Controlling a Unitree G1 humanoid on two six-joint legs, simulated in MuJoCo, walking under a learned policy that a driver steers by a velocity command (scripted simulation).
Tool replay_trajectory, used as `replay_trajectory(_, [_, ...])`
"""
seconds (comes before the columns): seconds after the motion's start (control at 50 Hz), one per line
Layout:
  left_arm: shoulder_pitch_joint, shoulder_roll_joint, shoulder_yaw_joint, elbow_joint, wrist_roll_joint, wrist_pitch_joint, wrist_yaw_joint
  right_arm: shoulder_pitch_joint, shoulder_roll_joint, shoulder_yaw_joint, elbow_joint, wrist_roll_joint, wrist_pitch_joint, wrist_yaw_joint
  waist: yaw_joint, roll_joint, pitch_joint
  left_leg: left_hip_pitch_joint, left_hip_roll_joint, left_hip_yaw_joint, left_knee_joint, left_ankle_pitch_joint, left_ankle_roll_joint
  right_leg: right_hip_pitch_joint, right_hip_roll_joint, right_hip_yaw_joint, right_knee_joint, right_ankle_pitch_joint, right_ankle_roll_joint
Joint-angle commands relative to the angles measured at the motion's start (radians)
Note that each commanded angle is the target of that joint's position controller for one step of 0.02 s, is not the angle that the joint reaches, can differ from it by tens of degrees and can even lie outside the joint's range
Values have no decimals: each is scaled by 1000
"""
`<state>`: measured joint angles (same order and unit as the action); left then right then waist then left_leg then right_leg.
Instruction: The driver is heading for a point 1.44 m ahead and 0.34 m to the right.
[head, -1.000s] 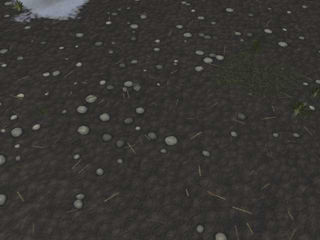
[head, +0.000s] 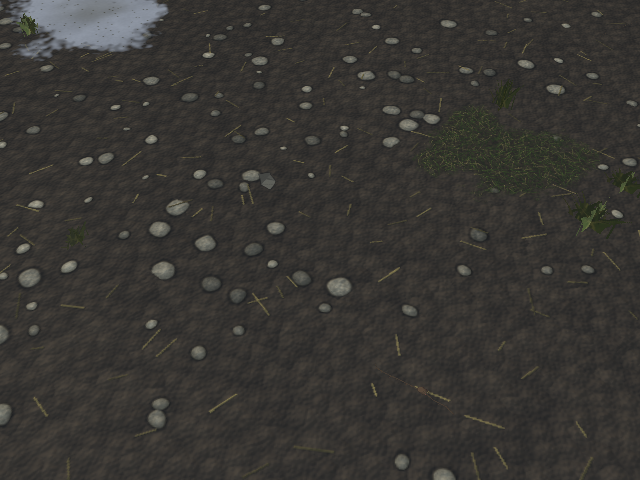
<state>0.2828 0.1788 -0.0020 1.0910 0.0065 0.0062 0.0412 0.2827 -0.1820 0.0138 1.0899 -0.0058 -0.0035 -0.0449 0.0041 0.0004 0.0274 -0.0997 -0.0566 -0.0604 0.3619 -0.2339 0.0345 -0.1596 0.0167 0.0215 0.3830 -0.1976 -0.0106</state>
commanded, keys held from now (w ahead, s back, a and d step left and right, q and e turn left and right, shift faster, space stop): no key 0.06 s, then w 0.94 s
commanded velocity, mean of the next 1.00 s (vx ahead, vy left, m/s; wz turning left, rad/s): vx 0.35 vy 0.00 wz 0.00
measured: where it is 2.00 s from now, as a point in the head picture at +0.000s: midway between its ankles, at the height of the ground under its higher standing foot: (364, 346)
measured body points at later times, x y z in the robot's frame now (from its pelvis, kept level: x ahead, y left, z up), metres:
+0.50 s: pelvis +0.11 -0.04 +0.00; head +0.11 -0.05 +0.45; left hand +0.04 +0.20 -0.14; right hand +0.15 -0.28 -0.16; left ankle +0.08 +0.08 -0.68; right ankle +0.03 -0.11 -0.75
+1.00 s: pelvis +0.39 +0.00 +0.00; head +0.40 +0.00 +0.45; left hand +0.47 +0.24 -0.15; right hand +0.37 -0.25 -0.15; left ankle +0.38 +0.05 -0.75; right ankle +0.42 -0.14 -0.67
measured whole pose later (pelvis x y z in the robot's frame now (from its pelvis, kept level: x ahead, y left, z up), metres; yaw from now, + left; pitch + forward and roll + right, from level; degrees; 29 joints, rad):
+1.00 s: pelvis +0.39 +0.00 +0.00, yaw -1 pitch -1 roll +1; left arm 0.21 0.20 0.04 0.97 0.04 -0.05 -0.02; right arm 0.37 -0.20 -0.05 1.05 -0.02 -0.09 0.00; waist -0.01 -0.02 0.05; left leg -0.12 -0.10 0.11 0.31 -0.18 0.12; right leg -0.56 -0.09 0.00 1.08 -0.23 -0.07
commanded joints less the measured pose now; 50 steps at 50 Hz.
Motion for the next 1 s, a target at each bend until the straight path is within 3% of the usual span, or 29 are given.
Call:
replay_trajectory(0.02, [56, 84, 13, -4, 0, -6, 4, 58, -82, -13, -4, 0, -5, -4, 0, -2, 39, -75, 114, -88, -66, 132, 25, 16, -94, 85, -50, 110, -29])
replay_trajectory(0.08, [69, 71, 9, 8, 1, -5, 5, 74, -68, -11, 9, -2, -5, -4, -1, 0, 18, -69, 106, -86, -77, 44, 27, 24, -85, 82, -57, 27, -31])
replay_trajectory(0.12, [70, 90, 20, 4, 5, 0, 2, 80, -96, -24, 7, -4, 2, -3, -2, 15, 44, -109, 79, -91, -66, -230, 54, -16, -41, 60, -15, -226, -50])
replay_trajectory(0.16, [59, 90, 25, -14, 13, 4, -7, 96, -110, -36, -2, -7, 8, 4, -12, 28, 126, -178, 93, -147, -72, -489, 96, -128, -23, 69, 29, -438, -74])
replay_trajectory(0.2, [26, 53, 19, -44, 17, -9, -16, 147, -109, -43, 1, -4, 0, 6, -37, 76, 169, -134, 161, -264, -118, -560, 144, -241, -4, 47, 121, -398, -73])
replay_trajectory(0.24, [-15, 31, 14, -80, 30, -34, -28, 185, -152, -65, 11, -7, -10, 8, -49, 151, 157, -43, 281, -408, -208, -543, 207, -309, 5, -48, 242, -222, -60])
replay_trajectory(0.3, [34, 51, 26, -93, 17, -69, -44, 125, -155, -77, -14, -6, -25, 20, 5, 113, 144, -131, 277, -356, -182, -439, 200, -165, -15, -55, 160, -210, -79])
replay_trajectory(0.32, [128, 43, 29, -64, 9, -78, -45, 75, -141, -76, -32, -1, -30, 22, 55, 96, 146, -242, 230, -290, -125, -398, 171, 4, 0, -52, 65, -186, -89])
replay_trajectory(0.34, [251, 71, 41, -26, 6, -86, -38, 2, -107, -67, -66, 2, -39, 25, 115, 10, 142, -394, 149, -184, 7, -325, 124, 194, -48, 63, -42, -217, -108])
replay_trajectory(0.36, [375, 169, 72, 7, 7, -90, -29, -62, -37, -48, -112, 5, -53, 32, 161, -227, 124, -565, -3, 25, 319, -216, 63, 337, -224, 379, -196, -406, -169])
replay_trajectory(0.38, [446, 200, 86, 34, 4, -83, -31, -72, -79, -54, -137, -31, -63, 38, 153, -249, 125, -672, 0, 81, 542, -274, 57, 364, -371, 580, -245, -343, -227])
replay_trajectory(0.4, [370, 145, 72, 12, 12, -82, -31, -68, -99, -60, -128, -44, -67, 43, 98, -97, 146, -683, 53, 45, 663, -230, 64, 308, -363, 519, -221, -245, -229])
replay_trajectory(0.44, [252, 117, 62, -31, 18, -90, -31, -45, -67, -56, -115, -25, -77, 62, 34, -27, 122, -643, 103, 35, 707, -99, 55, 241, -304, 373, -243, -116, -205])
replay_trajectory(0.46, [227, 90, 52, -38, 12, -96, -29, -48, -78, -61, -118, -25, -74, 69, 20, -20, 105, -633, 114, 47, 698, -51, 46, 242, -258, 297, -262, -55, -178])
replay_trajectory(0.48, [238, 97, 50, -30, 10, -103, -28, -55, -76, -63, -126, -28, -68, 75, 15, -72, 107, -626, 116, 69, 686, -32, 36, 227, -248, 255, -263, 38, -182])
replay_trajectory(0.52, [284, 77, 39, -4, 3, -112, -26, -104, -73, -64, -149, -31, -55, 76, 15, -72, 109, -655, 108, 109, 681, -2, 20, 242, -225, 169, -246, 266, -176])
replay_trajectory(0.62, [283, 88, 27, 0, 10, -116, -18, -321, -37, -42, -246, -15, -43, 81, 35, -104, 133, -524, 63, 189, 368, 109, 13, 138, -169, 44, -252, 506, -159])
replay_trajectory(0.66, [283, 109, 29, 5, 9, -118, -14, -334, -54, -43, -263, -13, -39, 75, 28, -119, 127, -418, 39, 212, 277, 131, 43, 135, -190, 32, -243, 632, -153])
replay_trajectory(0.7, [256, 133, 33, 3, 6, -122, -12, -249, -94, -59, -247, -13, -42, 62, -25, -116, 68, -286, 2, 210, 247, 125, 84, 178, -211, 10, -121, 904, -136])
replay_trajectory(0.74, [220, 156, 39, -3, 6, -113, -11, 7, -141, -89, -164, -13, -53, 46, -137, -99, -68, -29, -27, 193, 172, 133, 123, 181, -199, -14, 186, 977, -111])
replay_trajectory(0.76, [217, 152, 37, -11, 4, -110, -16, 141, -183, -108, -125, -30, -59, 35, -189, -74, -136, 174, 55, 108, 138, 74, 151, 42, -164, -28, 410, 759, -104])
replay_trajectory(0.78, [276, 55, 18, -38, -7, -106, -25, 240, -275, -130, -117, -54, -61, 32, -163, 100, -253, 384, 349, -281, 96, -97, 231, -198, -50, -79, 786, 143, -83])
replay_trajectory(0.8, [321, 64, 32, -36, -13, -101, -31, 191, -274, -130, -121, -30, -51, 47, -116, 158, -291, 387, 476, -699, -103, -184, 336, -390, 72, 11, 1028, -296, -80])
replay_trajectory(0.82, [223, 105, 43, -68, 5, -97, -31, 62, -227, -120, -135, -4, -51, 51, -65, 78, -120, 235, 435, -576, -149, -295, 308, -464, -13, 46, 1034, -196, -93])
replay_trajectory(0.84, [141, 109, 45, -88, 15, -100, -38, -12, -152, -101, -150, 0, -60, 56, -53, 15, -13, 87, 398, -437, -179, -237, 282, -461, -51, 35, 978, -124, -98])
replay_trajectory(0.86, [116, 90, 46, -92, 16, -99, -42, -37, -111, -88, -144, -7, -72, 57, -19, -16, 39, -15, 349, -333, -205, -117, 247, -416, -81, 34, 914, -91, -98])
replay_trajectory(0.9, [142, 54, 43, -85, 33, -75, -53, -14, -68, -70, -114, -11, -91, 48, 32, 7, 38, -116, 284, -188, -222, 53, 203, -316, -110, 31, 819, -82, -78])
replay_trajectory(0.94, [115, 45, 46, -100, 35, -58, -62, 48, -86, -69, -87, -10, -107, 45, 41, 24, 39, -117, 265, -124, -234, 170, 202, -332, -115, 5, 762, -65, -63])
replay_trajectory(1.0, [-28, 62, 50, -153, 33, -45, -68, 106, -113, -70, -72, -7, -109, 44, 22, 34, 73, -76, 238, -60, -269, 216, 190, -454, -135, -32, 649, 44, -39])
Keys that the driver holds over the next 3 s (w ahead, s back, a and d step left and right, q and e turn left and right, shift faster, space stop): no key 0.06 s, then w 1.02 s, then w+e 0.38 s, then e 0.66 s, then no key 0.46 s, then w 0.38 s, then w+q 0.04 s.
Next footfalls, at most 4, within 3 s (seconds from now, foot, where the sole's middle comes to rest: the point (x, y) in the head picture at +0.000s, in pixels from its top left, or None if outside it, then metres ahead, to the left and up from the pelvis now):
0.76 left None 0.42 0.05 -0.78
1.32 right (382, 391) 0.73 -0.11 -0.78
1.82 left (345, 296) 1.00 -0.03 -0.78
2.28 right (418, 356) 0.82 -0.20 -0.78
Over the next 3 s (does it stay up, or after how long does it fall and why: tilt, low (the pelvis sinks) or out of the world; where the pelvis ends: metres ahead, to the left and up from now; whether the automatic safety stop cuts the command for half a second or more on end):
stays up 0.86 -0.14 0.00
